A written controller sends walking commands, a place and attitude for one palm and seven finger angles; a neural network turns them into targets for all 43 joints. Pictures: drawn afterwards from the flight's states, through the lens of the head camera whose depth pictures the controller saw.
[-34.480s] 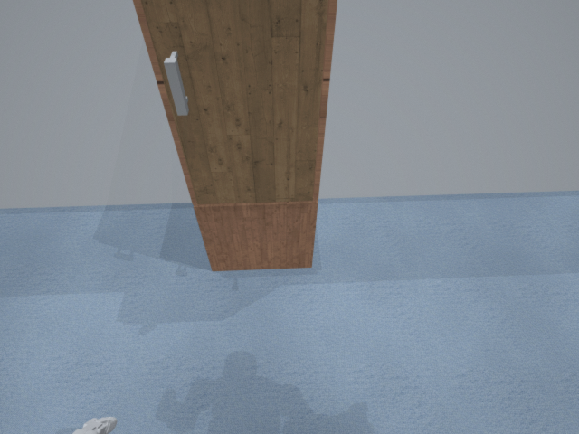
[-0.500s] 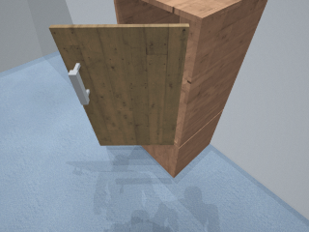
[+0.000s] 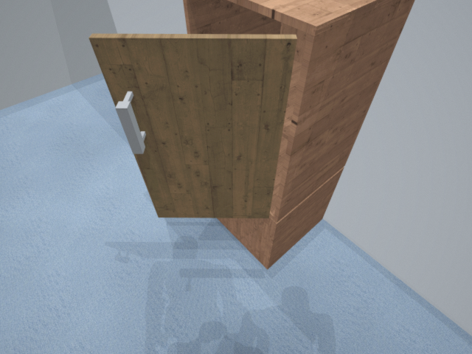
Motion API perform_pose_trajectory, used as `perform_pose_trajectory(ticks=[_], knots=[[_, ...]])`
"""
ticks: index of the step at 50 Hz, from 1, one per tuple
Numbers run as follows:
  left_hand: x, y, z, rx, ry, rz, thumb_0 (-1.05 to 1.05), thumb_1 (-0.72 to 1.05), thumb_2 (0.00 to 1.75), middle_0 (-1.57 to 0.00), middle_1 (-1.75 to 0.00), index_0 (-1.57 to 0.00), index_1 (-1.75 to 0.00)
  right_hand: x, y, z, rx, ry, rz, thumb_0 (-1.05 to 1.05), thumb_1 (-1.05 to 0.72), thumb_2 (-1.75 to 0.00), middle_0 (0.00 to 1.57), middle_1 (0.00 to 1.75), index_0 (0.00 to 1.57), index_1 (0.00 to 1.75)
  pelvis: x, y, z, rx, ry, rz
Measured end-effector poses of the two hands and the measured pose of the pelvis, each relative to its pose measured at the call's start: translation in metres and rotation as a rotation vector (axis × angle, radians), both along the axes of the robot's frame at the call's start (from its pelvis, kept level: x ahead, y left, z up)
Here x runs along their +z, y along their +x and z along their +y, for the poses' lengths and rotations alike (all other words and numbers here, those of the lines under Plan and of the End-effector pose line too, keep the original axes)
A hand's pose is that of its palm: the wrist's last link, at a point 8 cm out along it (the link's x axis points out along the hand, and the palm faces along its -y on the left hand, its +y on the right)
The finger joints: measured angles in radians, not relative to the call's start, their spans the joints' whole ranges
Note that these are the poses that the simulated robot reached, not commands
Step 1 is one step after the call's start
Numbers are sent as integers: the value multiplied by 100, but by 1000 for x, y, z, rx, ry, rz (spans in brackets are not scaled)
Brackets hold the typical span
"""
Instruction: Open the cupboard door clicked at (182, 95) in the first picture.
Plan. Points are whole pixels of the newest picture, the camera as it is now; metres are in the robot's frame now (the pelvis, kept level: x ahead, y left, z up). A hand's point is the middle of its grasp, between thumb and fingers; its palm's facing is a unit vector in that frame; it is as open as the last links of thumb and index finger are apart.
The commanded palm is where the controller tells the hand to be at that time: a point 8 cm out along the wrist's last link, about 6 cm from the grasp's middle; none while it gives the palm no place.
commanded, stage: look again from close up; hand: left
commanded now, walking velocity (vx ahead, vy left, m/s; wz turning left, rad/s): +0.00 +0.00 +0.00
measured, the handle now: (134, 123) +0.54 +0.25 +0.08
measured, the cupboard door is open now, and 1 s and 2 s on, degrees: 48 48 48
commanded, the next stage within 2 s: raise the hand with hooked fingers in 0.36 s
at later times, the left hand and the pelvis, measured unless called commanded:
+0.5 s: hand out of the picture -0.02 +0.21 -0.17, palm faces +0.10 -0.98 -0.18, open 7.4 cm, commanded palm +0.08 +0.26 -0.07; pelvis -0.02 +0.04 +0.00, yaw +1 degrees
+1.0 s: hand (86, 343) +0.14 +0.24 -0.02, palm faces +0.17 -0.98 -0.05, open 9.3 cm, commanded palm +0.13 +0.29 -0.01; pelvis -0.01 +0.02 -0.08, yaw +6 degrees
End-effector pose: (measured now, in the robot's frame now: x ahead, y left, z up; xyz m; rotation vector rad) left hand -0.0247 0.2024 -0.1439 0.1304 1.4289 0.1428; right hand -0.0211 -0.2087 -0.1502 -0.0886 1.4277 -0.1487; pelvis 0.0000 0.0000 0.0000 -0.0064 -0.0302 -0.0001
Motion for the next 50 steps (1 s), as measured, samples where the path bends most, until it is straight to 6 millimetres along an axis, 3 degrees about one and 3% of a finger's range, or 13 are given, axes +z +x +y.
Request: perform_pose_trajectory(ticks=[8,17,24,25,28,32,34,36,38,40,44,47,50], knots=[[-6,1,18,3,-13,-59,0,91,90,-20,-30,-20,-30,4,19,8,28,-34,-108,1,-92,-90,20,30,20,30,-2,-9,18,9,8,-17],[-3,0,48,10,14,-88,0,92,90,-20,-30,-20,-29,10,11,20,48,-42,-109,1,-91,-90,20,30,20,30,0,-15,31,17,7,-2],[-3,-9,54,11,16,-62,0,91,90,-20,-29,-20,-29,9,4,29,52,-32,-73,1,-91,-90,20,30,20,30,0,-16,36,14,2,2],[2,-1,55,62,9,-105,0,91,90,-20,-30,-20,-30,11,6,28,50,-43,-95,1,-91,-90,20,30,20,30,-1,-18,37,14,0,-3],[51,58,71,129,82,-494,2,92,90,-21,-30,-20,-30,21,29,19,37,-99,-297,2,-92,-90,20,30,20,30,-5,-18,39,27,8,3],[123,139,79,107,95,-1014,2,88,88,-21,-33,-20,-33,33,81,5,85,-137,-562,2,-92,-90,20,30,20,30,-15,-24,39,74,-1,38],[145,168,76,55,55,-1240,1,84,87,-21,-35,-20,-35,39,111,-1,123,-147,-679,2,-91,-90,20,30,20,30,-25,-26,38,71,-1,81],[154,183,70,-20,-10,-1416,1,80,85,-21,-37,-20,-37,47,141,-7,160,-157,-783,2,-91,-90,20,30,20,30,-38,-28,36,58,3,123],[147,186,63,-116,-75,-1491,0,76,83,-21,-40,-20,-40,55,169,-10,189,-163,-874,2,-91,-90,20,30,20,30,-51,-28,33,50,4,145],[129,180,60,-164,-127,-1457,0,71,82,-21,-43,-21,-43,62,194,-11,212,-169,-945,2,-91,-90,20,30,20,30,-62,-26,30,48,5,163],[99,152,70,-69,-129,-1312,0,62,78,-23,-48,-22,-48,72,233,-3,262,-175,-1014,2,-90,-90,20,30,20,30,-73,-17,25,58,-8,185],[103,136,83,-6,-35,-1306,1,54,75,-23,-53,-23,-53,68,250,9,314,-159,-1007,1,-90,-90,20,30,20,30,-76,-10,21,78,-32,197],[123,138,89,-33,32,-1392,1,47,72,-24,-57,-23,-57,53,257,22,363,-120,-963,1,-90,-90,20,30,20,30,-78,-6,18,99,-54,210]])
